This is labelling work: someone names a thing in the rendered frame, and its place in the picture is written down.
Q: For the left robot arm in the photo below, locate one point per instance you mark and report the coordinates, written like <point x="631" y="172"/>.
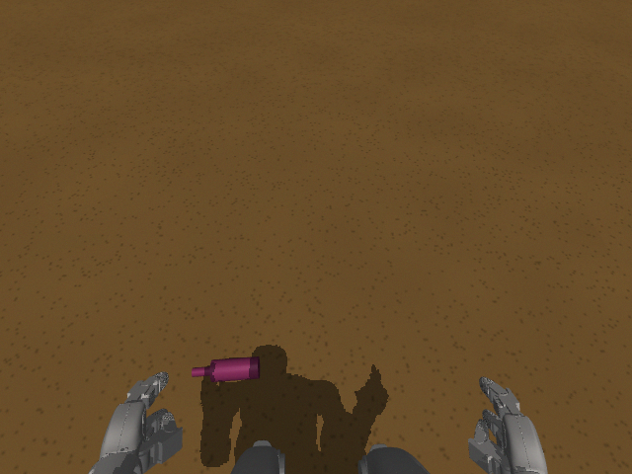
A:
<point x="118" y="463"/>

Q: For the right robot hand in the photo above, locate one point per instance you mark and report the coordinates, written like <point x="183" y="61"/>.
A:
<point x="518" y="446"/>

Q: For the bottle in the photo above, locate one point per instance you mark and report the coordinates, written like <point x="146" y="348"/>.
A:
<point x="230" y="369"/>

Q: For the left robot hand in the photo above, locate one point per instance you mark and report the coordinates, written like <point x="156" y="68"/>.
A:
<point x="155" y="439"/>

